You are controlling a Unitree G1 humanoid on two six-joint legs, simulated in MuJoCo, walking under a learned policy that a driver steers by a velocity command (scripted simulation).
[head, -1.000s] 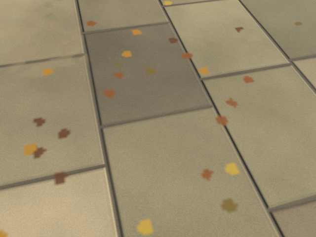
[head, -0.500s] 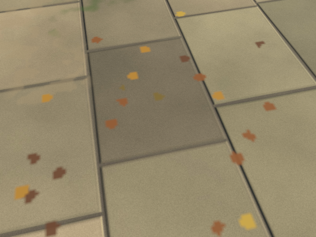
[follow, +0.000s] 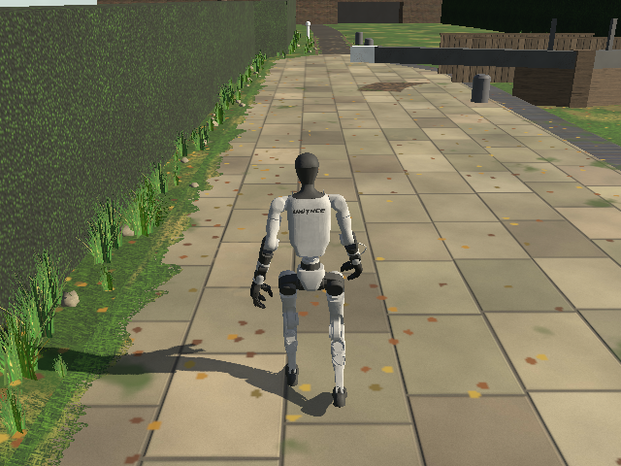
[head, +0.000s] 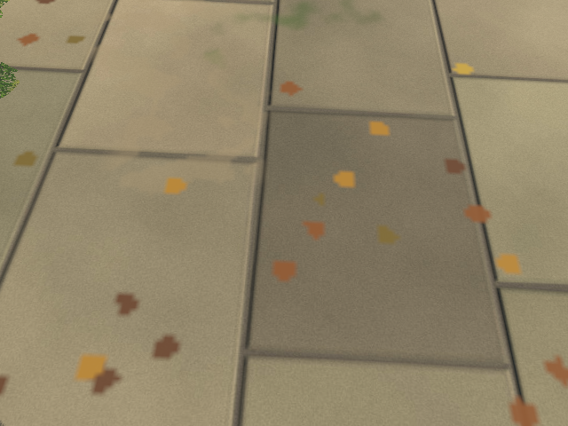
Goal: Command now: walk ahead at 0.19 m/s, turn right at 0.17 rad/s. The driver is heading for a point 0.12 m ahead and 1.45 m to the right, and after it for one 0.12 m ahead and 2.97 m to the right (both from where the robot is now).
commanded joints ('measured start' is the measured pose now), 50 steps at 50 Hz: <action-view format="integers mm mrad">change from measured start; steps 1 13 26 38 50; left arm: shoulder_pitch -16 -111 -120 -141 -99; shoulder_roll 100 75 220 215 257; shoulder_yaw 19 44 80 72 88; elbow -65 -166 -262 -301 -341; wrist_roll -29 14 29 17 7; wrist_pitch -6 110 42 70 90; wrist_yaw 11 25 8 40 33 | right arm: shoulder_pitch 218 25 -43 -51 -1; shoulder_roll -179 -179 -157 -143 -194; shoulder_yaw -47 -49 -57 -51 -51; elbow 13 34 14 16 -15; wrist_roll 18 3 25 29 -6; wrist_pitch -4 19 60 44 25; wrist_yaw -15 -79 -74 -64 -44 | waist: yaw -110 -27 -37 -27 -4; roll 96 112 -100 -147 145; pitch -317 -130 -168 -149 -129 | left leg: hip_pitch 616 238 -245 -34 379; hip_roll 326 297 9 -53 302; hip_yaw -299 1 -107 -141 -399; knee -152 -386 582 192 -256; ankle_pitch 671 71 -359 -186 322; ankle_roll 238 171 -102 -134 169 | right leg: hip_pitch -442 -256 159 44 -413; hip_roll -29 -64 -227 -139 103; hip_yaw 104 23 370 413 208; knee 298 -64 -605 -621 212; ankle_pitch -33 310 852 590 60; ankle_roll -11 -15 -302 -273 -18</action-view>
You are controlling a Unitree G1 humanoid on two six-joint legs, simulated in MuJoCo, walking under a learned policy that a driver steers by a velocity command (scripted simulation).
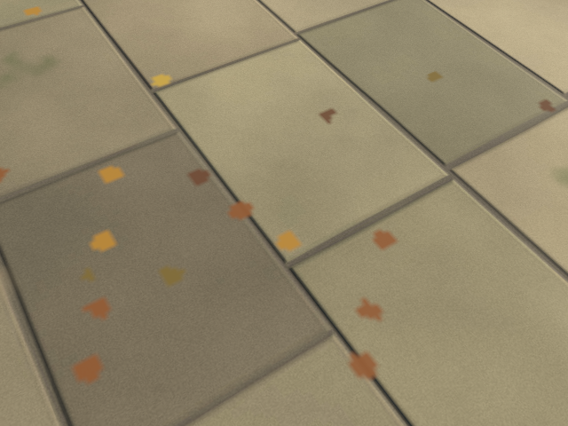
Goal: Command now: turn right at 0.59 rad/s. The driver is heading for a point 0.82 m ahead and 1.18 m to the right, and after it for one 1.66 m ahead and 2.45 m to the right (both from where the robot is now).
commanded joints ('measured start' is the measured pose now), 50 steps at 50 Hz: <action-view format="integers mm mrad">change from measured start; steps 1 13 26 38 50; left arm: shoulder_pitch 82 -11 19 31 79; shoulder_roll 158 76 143 173 120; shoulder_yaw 56 13 22 32 34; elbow -31 -141 -163 -188 -176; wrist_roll -4 -6 15 6 -11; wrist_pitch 1 18 -37 -11 16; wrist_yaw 2 -41 -14 -15 -17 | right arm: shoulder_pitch -86 -4 -4 -40 -14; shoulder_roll -123 -219 -156 -131 -143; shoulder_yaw -19 -40 -33 -19 -14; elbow -98 -104 -146 -206 -244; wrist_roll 7 26 16 29 15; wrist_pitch -7 25 21 -7 8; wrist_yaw -12 -17 -19 7 -19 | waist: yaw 42 -40 -23 16 8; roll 168 233 -78 -107 180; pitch -89 -86 -128 -115 -53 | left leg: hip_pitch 175 197 -310 -161 165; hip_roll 300 326 52 -20 261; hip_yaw -232 9 -31 -67 -142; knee -155 -163 647 207 -150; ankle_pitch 355 382 -107 -134 402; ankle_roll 182 196 -64 -72 201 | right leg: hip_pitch -168 32 309 293 -170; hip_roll -71 -153 -315 -277 -83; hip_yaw -17 -215 141 332 -71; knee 324 -116 -551 -480 328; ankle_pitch -3 119 605 524 53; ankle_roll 48 61 -228 -230 96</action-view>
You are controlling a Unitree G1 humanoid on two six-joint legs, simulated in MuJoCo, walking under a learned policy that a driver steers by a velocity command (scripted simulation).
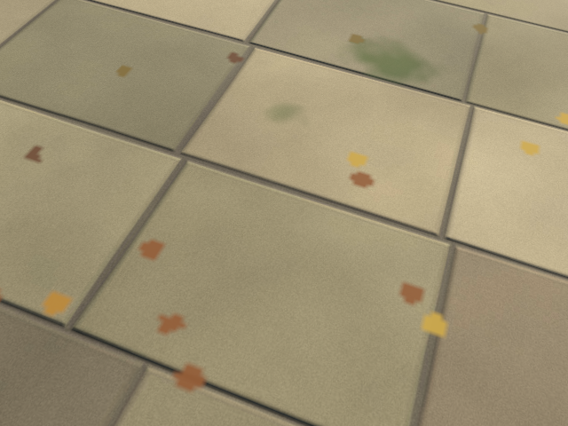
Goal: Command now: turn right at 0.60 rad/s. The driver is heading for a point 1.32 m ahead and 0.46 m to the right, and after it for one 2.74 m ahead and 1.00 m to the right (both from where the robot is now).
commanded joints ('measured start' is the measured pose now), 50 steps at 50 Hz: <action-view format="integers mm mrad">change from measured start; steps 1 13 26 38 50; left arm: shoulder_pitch -9 74 27 27 -178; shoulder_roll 61 76 111 -49 -61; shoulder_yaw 21 34 12 -46 -58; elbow -75 -82 -75 -97 -89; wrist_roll -9 1 4 -4 8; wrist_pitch -2 7 -49 -79 -139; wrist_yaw -3 -28 7 -7 -49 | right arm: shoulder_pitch -30 20 -76 229 242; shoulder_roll -149 -178 -127 -247 -171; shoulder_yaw -33 -51 -33 -63 -22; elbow -76 -43 -104 -38 10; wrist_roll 0 48 18 -18 28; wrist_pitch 0 7 -6 -96 -76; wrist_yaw -18 12 11 37 15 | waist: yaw -8 26 31 -63 -97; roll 199 154 -112 248 164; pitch -69 -131 -103 -108 39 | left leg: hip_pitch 164 44 -342 348 166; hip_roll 239 254 1 318 184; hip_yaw -148 62 -56 -549 -131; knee -136 93 401 -231 -317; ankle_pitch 413 259 -58 -358 173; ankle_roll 206 73 -76 185 174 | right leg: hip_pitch -123 386 380 -168 -146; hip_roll -64 -73 -255 28 -134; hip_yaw -44 -159 291 85 -120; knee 42 -713 -853 -264 -407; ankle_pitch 52 371 36 -144 387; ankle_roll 39 -92 -295 -113 -30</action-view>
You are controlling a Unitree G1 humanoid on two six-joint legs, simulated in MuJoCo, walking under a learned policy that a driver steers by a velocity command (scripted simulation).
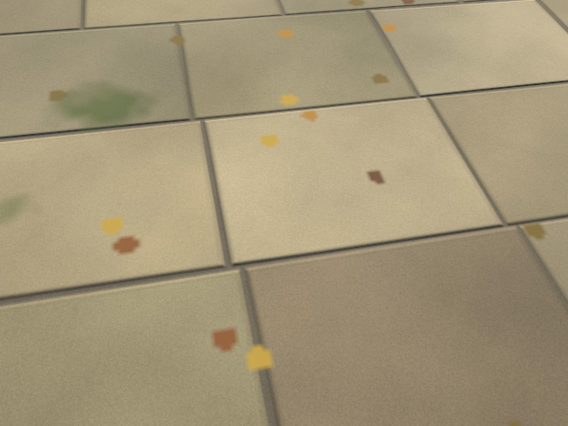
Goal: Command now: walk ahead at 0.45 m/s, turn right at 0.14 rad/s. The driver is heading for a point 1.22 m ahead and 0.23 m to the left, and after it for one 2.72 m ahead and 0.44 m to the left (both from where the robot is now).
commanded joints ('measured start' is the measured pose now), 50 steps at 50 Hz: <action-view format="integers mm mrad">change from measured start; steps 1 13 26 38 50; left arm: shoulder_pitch -194 137 94 73 -132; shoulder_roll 11 114 131 160 48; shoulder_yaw -10 34 47 28 -9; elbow -114 -1 104 24 -15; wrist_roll -7 7 13 -20 22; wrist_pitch -33 -25 -63 -71 -44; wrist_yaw -19 -3 16 5 12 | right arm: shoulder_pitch -26 -102 -331 -9 -123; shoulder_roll -201 -178 -64 -243 -192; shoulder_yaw -44 -16 5 -71 -49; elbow -54 -99 -167 -210 -165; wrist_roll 11 41 13 7 9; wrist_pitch -6 -22 14 22 16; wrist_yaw -4 -2 36 35 -10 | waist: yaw -24 160 142 -58 24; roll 161 -29 26 143 120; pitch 80 -99 98 -340 -12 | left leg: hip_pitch -58 -703 -621 433 -230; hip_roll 195 102 102 321 74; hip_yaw -118 -99 -27 -751 -205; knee -130 971 431 32 -32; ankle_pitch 228 -88 401 -40 311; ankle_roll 164 15 -10 382 212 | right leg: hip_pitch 10 727 536 -167 105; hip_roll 19 -258 -165 60 5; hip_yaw -60 372 -142 88 -7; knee -183 -570 -740 597 -179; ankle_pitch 90 -113 255 -372 236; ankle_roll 9 -251 -189 -23 64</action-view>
